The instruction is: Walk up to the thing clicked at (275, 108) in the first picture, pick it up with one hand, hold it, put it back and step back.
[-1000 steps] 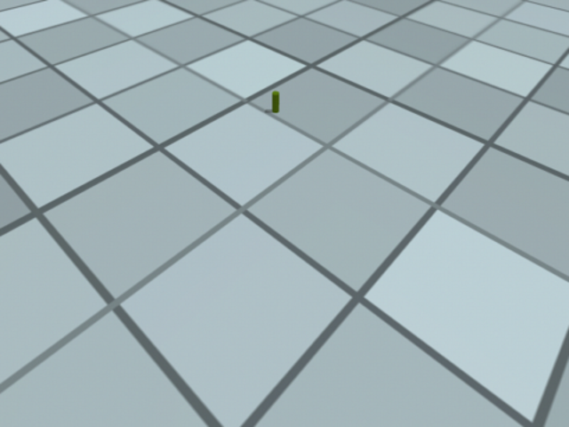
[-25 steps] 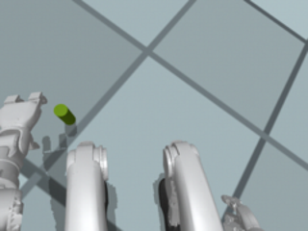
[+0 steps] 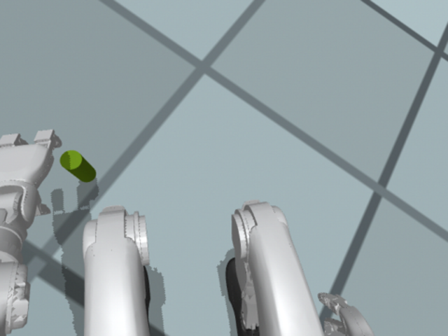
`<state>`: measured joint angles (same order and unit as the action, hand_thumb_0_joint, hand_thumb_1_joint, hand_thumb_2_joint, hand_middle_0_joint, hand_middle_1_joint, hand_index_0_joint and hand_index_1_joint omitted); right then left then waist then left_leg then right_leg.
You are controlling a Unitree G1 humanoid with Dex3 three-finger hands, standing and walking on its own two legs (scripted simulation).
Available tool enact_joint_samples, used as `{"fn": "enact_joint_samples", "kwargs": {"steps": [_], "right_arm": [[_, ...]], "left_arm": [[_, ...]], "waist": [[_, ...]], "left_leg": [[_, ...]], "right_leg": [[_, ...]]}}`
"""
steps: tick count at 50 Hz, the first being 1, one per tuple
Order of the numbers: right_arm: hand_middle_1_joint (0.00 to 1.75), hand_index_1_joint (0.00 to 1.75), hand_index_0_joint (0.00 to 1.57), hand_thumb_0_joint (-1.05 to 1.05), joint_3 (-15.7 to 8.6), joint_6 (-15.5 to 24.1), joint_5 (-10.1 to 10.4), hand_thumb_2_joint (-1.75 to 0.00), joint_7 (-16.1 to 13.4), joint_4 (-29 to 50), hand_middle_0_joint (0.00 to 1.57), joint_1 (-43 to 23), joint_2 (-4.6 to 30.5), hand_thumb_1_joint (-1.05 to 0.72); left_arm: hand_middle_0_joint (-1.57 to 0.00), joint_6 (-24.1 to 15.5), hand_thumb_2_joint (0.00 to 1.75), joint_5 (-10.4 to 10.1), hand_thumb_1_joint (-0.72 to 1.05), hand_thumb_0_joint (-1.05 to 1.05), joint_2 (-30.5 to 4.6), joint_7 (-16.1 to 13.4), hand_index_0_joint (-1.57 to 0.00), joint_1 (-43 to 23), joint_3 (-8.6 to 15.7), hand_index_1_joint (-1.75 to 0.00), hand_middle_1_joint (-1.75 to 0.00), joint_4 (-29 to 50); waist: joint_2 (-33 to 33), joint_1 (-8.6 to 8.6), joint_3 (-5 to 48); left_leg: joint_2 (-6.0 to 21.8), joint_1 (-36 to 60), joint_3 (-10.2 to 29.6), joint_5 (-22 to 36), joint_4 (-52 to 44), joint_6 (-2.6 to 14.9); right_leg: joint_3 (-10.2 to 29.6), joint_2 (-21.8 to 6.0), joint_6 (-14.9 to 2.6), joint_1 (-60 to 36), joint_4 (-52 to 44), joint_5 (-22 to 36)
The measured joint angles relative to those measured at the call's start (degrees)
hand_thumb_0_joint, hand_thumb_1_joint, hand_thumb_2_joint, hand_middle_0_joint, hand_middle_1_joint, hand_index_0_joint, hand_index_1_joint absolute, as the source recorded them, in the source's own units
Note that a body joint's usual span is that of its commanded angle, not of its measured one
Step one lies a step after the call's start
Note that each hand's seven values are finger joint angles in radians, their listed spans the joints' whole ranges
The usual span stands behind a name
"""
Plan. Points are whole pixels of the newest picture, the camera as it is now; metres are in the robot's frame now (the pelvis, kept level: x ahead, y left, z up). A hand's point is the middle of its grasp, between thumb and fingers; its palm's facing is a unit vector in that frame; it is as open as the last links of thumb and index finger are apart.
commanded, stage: rise first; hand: left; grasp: from above
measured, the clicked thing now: (79, 167) +0.44 +0.28 -0.28
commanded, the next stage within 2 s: approach in 0.20 s
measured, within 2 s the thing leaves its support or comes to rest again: neither
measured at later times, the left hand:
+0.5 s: hand (53, 172) +0.41 +0.30 -0.18, palm faces -0.44 -0.08 -0.89, open 13.7 cm
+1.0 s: hand (62, 165) +0.42 +0.28 -0.18, palm faces -0.51 -0.11 -0.86, open 14.0 cm
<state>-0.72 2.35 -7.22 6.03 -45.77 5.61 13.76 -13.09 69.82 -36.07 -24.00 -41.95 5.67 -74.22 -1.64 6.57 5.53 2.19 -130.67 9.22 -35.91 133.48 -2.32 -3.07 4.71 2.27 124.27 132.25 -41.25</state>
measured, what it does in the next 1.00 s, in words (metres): stands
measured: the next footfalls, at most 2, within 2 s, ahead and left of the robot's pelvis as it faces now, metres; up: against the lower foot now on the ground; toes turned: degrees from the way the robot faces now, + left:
none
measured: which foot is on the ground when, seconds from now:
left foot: down 0.00-1.00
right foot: down 0.00-1.00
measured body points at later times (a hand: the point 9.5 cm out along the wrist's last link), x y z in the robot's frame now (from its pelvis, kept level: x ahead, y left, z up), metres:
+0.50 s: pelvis +0.00 +0.00 -0.01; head +0.22 +0.07 +0.38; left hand +0.43 +0.30 -0.13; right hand +0.10 -0.27 -0.13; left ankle +0.09 +0.14 -0.31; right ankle +0.09 -0.12 -0.31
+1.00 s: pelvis +0.00 +0.00 -0.01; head +0.23 +0.05 +0.37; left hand +0.45 +0.29 -0.13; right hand +0.04 -0.26 -0.13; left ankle +0.09 +0.14 -0.31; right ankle +0.09 -0.12 -0.31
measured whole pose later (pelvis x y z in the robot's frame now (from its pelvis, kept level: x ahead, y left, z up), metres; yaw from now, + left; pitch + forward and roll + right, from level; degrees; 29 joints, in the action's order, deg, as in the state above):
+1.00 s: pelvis +0.00 +0.00 -0.01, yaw -1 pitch +32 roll -6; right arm 3.4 2.3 -7.5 8.0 -44.9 9.2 13.8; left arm -6.1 64.6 -36.8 -20.7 -48.9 3.5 -80.6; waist 0.0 11.0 2.7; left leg 2.8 -131.8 10.0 -36.7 135.6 -2.0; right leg -3.6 5.7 2.5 126.0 133.8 -41.0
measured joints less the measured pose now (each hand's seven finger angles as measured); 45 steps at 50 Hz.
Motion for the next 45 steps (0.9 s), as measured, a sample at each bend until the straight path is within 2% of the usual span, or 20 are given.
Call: {"fn": "enact_joint_samples", "kwargs": {"steps": [18,24,29,32,37,41,45], "right_arm": [[0.30,0.30,0.20,0.01,0.7,0.5,-0.7,-0.90,0.2,-0.2,0.20,-0.7,-0.1,-0.91],[0.30,0.30,0.20,0.01,1.6,1.1,-1.1,-0.90,0.2,-0.6,0.20,-0.8,0.1,-0.90],[0.30,0.30,0.20,0.01,2.9,1.9,-1.9,-0.90,0.2,-0.5,0.20,-0.9,0.3,-0.90],[0.30,0.30,0.20,0.01,3.7,2.1,-2.3,-0.90,0.3,-0.2,0.20,-0.7,0.4,-0.90],[0.30,0.30,0.20,0.01,4.6,1.5,-2.3,-0.90,0.8,0.6,0.20,0.6,0.9,-0.91],[0.30,0.30,0.20,0.01,4.6,0.7,-1.8,-0.90,1.3,0.8,0.20,2.0,1.0,-0.91],[0.30,0.30,0.20,0.01,4.3,-0.1,-0.8,-0.90,1.8,0.8,0.20,3.0,0.6,-0.91]], "left_arm": [[-0.16,0.4,0.93,0.2,-0.44,0.00,-0.3,-1.3,-0.16,-1.5,-0.2,-0.93,-0.94,-2.2],[-0.15,1.2,0.93,0.2,-0.45,0.00,-0.2,-2.1,-0.15,-5.0,-3.5,-0.95,-0.96,-5.5],[-0.14,2.6,0.94,0.8,-0.46,0.00,0.2,-3.8,-0.15,-10.2,-5.3,-0.97,-0.99,-9.3],[-0.13,4.3,0.94,1.2,-0.47,0.00,0.4,-4.9,-0.14,-13.1,-4.8,-0.99,-1.00,-11.4],[-0.12,7.3,0.96,1.0,-0.49,0.00,0.3,-4.9,-0.13,-14.9,-1.9,-1.00,-1.01,-12.3],[-0.12,9.2,0.97,-0.6,-0.49,0.00,0.2,-3.3,-0.12,-13.7,-0.4,-1.00,-1.01,-11.0],[-0.12,9.6,0.96,-3.2,-0.49,0.00,0.1,-0.5,-0.12,-10.6,0.1,-1.00,-1.00,-8.7]], "waist": [[-0.3,0.70,-0.5],[-0.6,1.57,-0.3],[-1.0,3.57,-0.9],[-0.9,5.27,-1.2],[0.3,7.35,-1.5],[1.3,7.51,-1.6],[2.0,6.44,-2.2]], "left_leg": [[-0.1,-1.0,0.4,-0.4,1.3,-0.07],[-0.3,-1.8,0.4,-0.2,1.7,-0.12],[-0.3,-2.6,0.8,-0.1,2.3,-0.27],[-0.2,-3.0,1.1,-0.1,2.7,-0.37],[0.1,-3.5,1.5,-0.4,3.3,-0.33],[0.5,-3.2,1.4,-0.8,3.3,-0.17],[0.9,-2.1,1.1,-1.1,2.9,0.17]], "right_leg": [[-0.2,0.1,0.16,0.9,1.1,-0.3],[-0.2,0.0,0.13,1.5,1.6,-0.3],[-0.5,0.2,0.12,2.3,2.0,0.0],[-0.8,0.3,0.08,2.8,2.2,0.2],[-1.0,0.7,0.23,3.4,2.4,0.3],[-0.9,1.1,0.39,3.5,2.4,0.2],[-0.7,1.3,0.44,2.6,2.1,0.2]]}}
